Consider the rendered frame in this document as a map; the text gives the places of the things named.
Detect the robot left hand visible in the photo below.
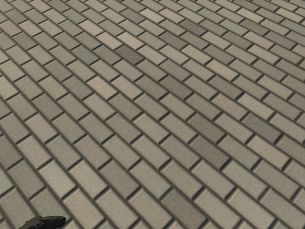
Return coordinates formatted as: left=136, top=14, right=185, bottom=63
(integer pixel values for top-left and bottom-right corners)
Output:
left=18, top=216, right=66, bottom=229

